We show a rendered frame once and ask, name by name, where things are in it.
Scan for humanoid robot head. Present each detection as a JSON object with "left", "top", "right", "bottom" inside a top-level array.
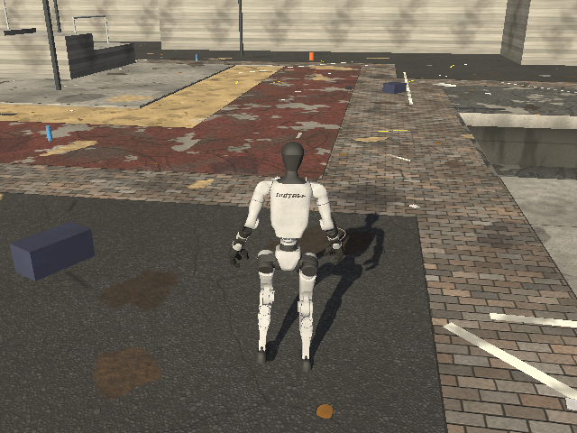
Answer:
[{"left": 276, "top": 142, "right": 307, "bottom": 184}]

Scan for robot left hand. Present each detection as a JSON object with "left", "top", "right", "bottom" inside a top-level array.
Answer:
[{"left": 228, "top": 246, "right": 249, "bottom": 268}]

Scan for robot left foot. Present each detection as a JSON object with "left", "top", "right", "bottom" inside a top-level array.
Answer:
[{"left": 256, "top": 343, "right": 270, "bottom": 364}]

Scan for left robot upper arm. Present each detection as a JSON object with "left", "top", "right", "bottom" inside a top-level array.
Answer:
[{"left": 244, "top": 180, "right": 273, "bottom": 229}]

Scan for robot right hand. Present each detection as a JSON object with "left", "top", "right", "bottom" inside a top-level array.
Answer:
[{"left": 324, "top": 244, "right": 344, "bottom": 264}]

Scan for robot left forearm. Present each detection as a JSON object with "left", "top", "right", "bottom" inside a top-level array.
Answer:
[{"left": 232, "top": 215, "right": 252, "bottom": 251}]

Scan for robot right forearm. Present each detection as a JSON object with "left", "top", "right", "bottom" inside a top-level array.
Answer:
[{"left": 325, "top": 217, "right": 342, "bottom": 249}]

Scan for right robot upper arm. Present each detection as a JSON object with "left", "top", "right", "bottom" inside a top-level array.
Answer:
[{"left": 310, "top": 181, "right": 334, "bottom": 231}]

